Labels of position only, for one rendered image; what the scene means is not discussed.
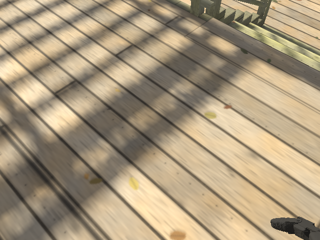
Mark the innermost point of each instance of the right robot hand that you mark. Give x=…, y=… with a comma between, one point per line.
x=299, y=226

